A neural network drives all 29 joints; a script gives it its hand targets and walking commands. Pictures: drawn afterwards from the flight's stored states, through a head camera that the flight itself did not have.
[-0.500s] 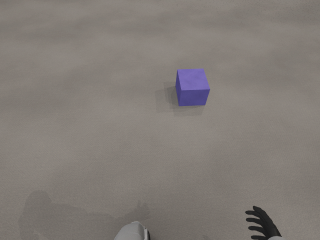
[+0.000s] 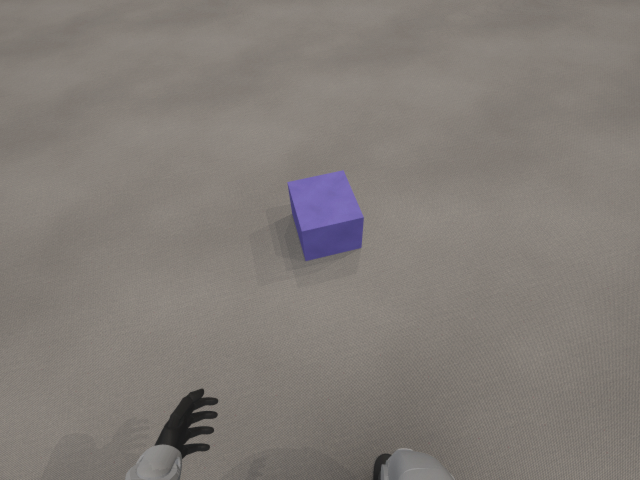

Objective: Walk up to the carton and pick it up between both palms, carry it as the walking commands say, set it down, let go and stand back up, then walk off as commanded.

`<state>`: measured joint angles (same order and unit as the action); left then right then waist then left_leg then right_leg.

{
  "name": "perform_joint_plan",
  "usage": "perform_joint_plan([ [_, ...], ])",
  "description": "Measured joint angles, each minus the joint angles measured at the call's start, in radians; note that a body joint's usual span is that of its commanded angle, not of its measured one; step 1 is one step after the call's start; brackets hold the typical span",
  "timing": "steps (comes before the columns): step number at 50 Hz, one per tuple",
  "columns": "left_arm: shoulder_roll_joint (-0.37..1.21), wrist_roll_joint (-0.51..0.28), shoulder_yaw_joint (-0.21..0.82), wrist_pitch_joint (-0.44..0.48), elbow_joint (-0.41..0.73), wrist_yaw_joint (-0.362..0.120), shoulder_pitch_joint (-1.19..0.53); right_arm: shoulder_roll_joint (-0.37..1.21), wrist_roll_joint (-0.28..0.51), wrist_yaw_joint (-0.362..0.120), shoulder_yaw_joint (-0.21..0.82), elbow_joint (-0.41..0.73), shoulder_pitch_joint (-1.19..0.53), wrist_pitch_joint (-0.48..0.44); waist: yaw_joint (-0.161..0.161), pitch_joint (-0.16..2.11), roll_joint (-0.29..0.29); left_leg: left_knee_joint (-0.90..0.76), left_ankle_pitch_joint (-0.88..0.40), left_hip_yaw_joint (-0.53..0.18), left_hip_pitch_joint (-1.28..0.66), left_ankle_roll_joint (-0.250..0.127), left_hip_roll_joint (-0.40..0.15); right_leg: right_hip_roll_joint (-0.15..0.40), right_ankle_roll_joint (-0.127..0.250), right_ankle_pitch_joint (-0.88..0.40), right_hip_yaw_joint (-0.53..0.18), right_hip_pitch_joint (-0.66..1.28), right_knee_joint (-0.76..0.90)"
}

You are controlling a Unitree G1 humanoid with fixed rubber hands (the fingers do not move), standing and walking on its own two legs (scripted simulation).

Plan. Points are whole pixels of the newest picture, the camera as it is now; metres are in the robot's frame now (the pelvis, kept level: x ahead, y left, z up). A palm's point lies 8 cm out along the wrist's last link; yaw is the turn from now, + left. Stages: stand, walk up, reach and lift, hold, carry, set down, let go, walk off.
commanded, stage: walk up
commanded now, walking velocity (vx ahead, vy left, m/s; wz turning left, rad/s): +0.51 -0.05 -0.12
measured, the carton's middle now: (324, 215) +1.04 -0.04 -0.66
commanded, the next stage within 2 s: none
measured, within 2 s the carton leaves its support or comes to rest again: neither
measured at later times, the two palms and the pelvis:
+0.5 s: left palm out of the picture +0.15 +0.26 -0.14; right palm (442, 270) +0.42 -0.21 -0.09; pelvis +0.25 +0.03 +0.00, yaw -2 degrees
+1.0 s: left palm (221, 228) +0.56 +0.18 -0.11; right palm (489, 309) +0.36 -0.28 -0.13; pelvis +0.43 -0.05 +0.01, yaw -1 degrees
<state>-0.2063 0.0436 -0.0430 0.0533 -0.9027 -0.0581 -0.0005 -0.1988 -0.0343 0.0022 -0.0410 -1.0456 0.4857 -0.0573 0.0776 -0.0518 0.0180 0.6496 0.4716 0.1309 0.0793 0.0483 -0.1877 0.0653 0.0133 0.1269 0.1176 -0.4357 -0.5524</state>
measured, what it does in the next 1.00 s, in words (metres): walks ahead: left foot, then right foot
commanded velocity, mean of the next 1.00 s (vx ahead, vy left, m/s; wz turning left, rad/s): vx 0.42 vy -0.06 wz -0.02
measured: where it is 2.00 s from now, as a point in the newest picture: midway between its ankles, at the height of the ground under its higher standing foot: (341, 357)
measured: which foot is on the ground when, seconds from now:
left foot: up 0.00-0.44, down 0.46-0.94, up 0.96-1.00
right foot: down 0.00-0.46, up 0.48-0.92, down 0.94-1.00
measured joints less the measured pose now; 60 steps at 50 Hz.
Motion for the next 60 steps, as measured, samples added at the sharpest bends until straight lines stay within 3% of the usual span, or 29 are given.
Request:
perform_joint_plan([
  [3,-0.011,-0.002,-0.003,0.011,-0.039,0.023,0.087,-0.027,0.005,-0.005,-0.005,0.031,-0.105,-0.003,-0.026,-0.016,0.020,0.413,-0.031,-0.095,0.198,-0.048,0.031,-0.020,0.012,0.070,0.004,0.049,-0.018],
  [6,-0.018,-0.008,-0.004,0.021,-0.083,0.032,0.199,-0.052,0.001,-0.009,-0.014,0.063,-0.204,0.001,-0.066,-0.014,0.027,0.503,-0.138,-0.090,0.335,-0.047,0.043,-0.031,0.010,0.074,0.000,0.147,0.069],
  [11,-0.017,-0.017,0.004,0.043,-0.129,0.042,0.366,-0.078,0.000,-0.036,-0.025,0.097,-0.322,0.041,-0.126,-0.008,0.028,0.417,-0.271,-0.068,0.470,-0.022,0.056,-0.024,0.003,0.089,-0.011,0.294,0.184],
  [15,-0.007,-0.019,0.007,0.037,-0.160,0.047,0.449,-0.062,0.011,-0.055,-0.017,0.120,-0.395,0.054,-0.147,-0.009,0.017,0.210,-0.364,-0.052,0.483,-0.006,0.060,-0.017,-0.013,0.114,-0.007,0.402,0.255],
  [21,0.013,-0.018,0.008,0.024,-0.196,0.054,0.489,-0.020,0.007,-0.053,0.000,0.150,-0.470,0.033,-0.180,-0.002,-0.007,-0.056,-0.314,0.001,0.384,-0.004,0.083,-0.017,-0.050,0.209,-0.007,0.493,0.257],
  [23,0.015,-0.026,0.006,0.018,-0.206,0.057,0.497,-0.017,-0.001,-0.041,0.004,0.155,-0.473,0.008,-0.177,0.002,-0.015,-0.124,-0.321,0.019,0.317,-0.028,0.099,-0.006,-0.055,0.294,-0.022,0.466,0.133],
  [26,-0.002,-0.028,-0.011,0.001,-0.199,0.057,0.432,-0.011,-0.008,-0.018,0.003,0.135,-0.423,-0.007,-0.150,-0.012,-0.046,-0.039,-0.268,0.027,0.317,-0.086,0.107,-0.018,-0.024,0.353,-0.104,0.275,-0.330],
  [28,-0.021,-0.023,-0.018,-0.004,-0.176,0.054,0.379,-0.015,-0.003,-0.009,0.000,0.100,-0.351,-0.005,-0.130,-0.012,-0.056,-0.077,-0.253,0.023,0.266,-0.082,0.105,-0.025,-0.016,0.283,-0.114,0.158,-0.517],
  [31,-0.041,-0.014,-0.021,-0.015,-0.140,0.042,0.302,-0.021,0.008,-0.006,-0.006,0.049,-0.241,-0.011,-0.093,-0.012,-0.065,-0.167,-0.261,0.016,0.182,-0.075,0.108,0.002,-0.028,0.171,-0.108,0.030,-0.577],
  [37,-0.050,-0.013,-0.012,-0.054,-0.096,0.018,0.184,-0.008,0.013,-0.001,-0.003,-0.005,-0.077,-0.018,-0.036,-0.015,-0.061,-0.273,-0.254,0.005,0.062,-0.054,0.093,0.039,-0.059,0.038,-0.087,-0.100,-0.423],
  [44,-0.014,-0.025,0.002,-0.056,-0.057,0.004,0.089,0.016,0.000,0.004,-0.004,-0.012,-0.029,-0.007,-0.001,-0.021,-0.049,-0.304,-0.204,0.014,-0.027,-0.001,0.076,0.022,-0.055,0.016,-0.028,-0.034,-0.081],
  [47,-0.003,-0.020,0.000,-0.027,-0.049,0.018,0.084,0.012,-0.001,0.003,-0.002,-0.017,-0.020,0.003,-0.006,-0.001,-0.044,-0.214,-0.124,0.018,-0.023,0.019,0.080,0.020,-0.037,0.008,-0.001,0.073,0.068],
  [49,0.009,-0.011,-0.003,-0.008,-0.057,0.033,0.087,0.002,0.002,0.005,-0.002,-0.018,-0.054,0.014,-0.016,-0.011,-0.008,0.003,-0.014,-0.025,0.059,-0.010,0.067,0.005,0.009,0.007,0.009,0.063,0.018],
  [51,0.013,-0.013,0.000,-0.002,-0.065,0.041,0.118,-0.005,0.000,0.008,-0.008,-0.016,-0.096,0.028,-0.024,-0.012,0.008,0.231,0.026,-0.065,0.159,-0.026,0.084,0.005,0.019,0.043,0.018,0.083,0.012],
  [54,0.013,-0.018,-0.004,-0.001,-0.081,0.053,0.183,-0.021,-0.002,0.003,-0.019,-0.012,-0.148,0.045,-0.054,-0.002,0.025,0.382,-0.064,-0.069,0.267,-0.024,0.094,0.012,0.010,0.039,0.022,0.143,0.078],
  [60,0.010,-0.015,-0.005,0.014,-0.115,0.062,0.320,-0.041,0.006,-0.012,-0.026,0.008,-0.230,0.081,-0.108,0.017,0.029,0.361,-0.191,-0.065,0.373,-0.006,0.087,0.020,0.006,0.030,0.016,0.222,0.169],
])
